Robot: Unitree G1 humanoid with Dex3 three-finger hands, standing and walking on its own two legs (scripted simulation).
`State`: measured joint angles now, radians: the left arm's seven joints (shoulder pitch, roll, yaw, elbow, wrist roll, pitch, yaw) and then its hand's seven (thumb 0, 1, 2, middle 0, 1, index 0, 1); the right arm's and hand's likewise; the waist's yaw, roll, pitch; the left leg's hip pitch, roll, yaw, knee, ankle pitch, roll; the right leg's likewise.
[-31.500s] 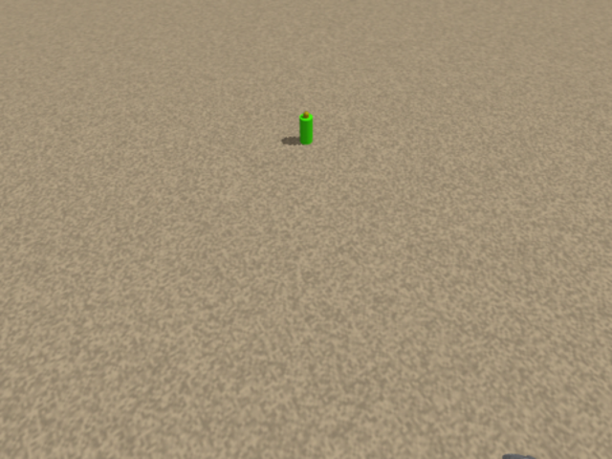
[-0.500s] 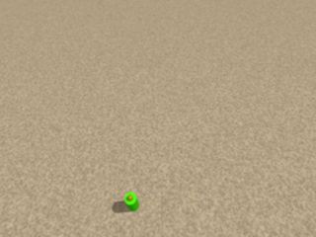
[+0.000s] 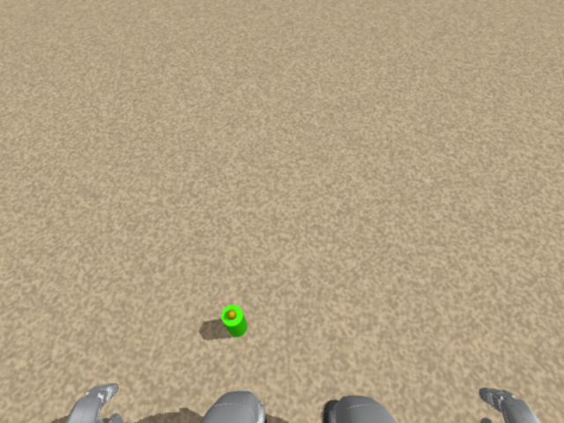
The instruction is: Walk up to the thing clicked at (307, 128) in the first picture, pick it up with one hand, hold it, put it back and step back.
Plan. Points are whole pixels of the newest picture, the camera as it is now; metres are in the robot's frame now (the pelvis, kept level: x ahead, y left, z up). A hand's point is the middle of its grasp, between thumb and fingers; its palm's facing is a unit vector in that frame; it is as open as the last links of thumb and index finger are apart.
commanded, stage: step back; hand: left
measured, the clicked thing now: (234, 320) +0.41 +0.18 -0.68
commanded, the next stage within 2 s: none
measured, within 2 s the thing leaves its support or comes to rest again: neither
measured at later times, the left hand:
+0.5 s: hand out of the picture +0.04 +0.29 -0.17, palm faces -0.09 -0.92 -0.38, open 7.4 cm
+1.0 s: hand out of the picture -0.09 +0.32 -0.16, palm faces -0.01 -0.94 -0.33, open 7.4 cm
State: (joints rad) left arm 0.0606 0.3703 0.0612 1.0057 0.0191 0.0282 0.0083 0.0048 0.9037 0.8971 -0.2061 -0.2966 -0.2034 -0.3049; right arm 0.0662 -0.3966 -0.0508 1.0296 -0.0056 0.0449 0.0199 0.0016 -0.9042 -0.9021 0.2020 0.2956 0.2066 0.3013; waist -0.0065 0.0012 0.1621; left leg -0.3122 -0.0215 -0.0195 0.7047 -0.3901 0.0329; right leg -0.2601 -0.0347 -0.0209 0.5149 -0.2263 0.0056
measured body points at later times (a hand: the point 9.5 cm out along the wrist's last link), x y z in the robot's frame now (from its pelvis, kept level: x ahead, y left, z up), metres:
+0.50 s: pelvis -0.09 +0.03 -0.02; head -0.02 +0.03 +0.43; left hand +0.04 +0.33 -0.14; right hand +0.01 -0.28 -0.14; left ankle -0.02 +0.11 -0.73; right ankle -0.10 -0.09 -0.74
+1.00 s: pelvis -0.21 +0.06 +0.00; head -0.15 +0.10 +0.44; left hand -0.09 +0.37 -0.14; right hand -0.13 -0.25 -0.10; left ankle -0.20 +0.17 -0.73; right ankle -0.22 -0.09 -0.65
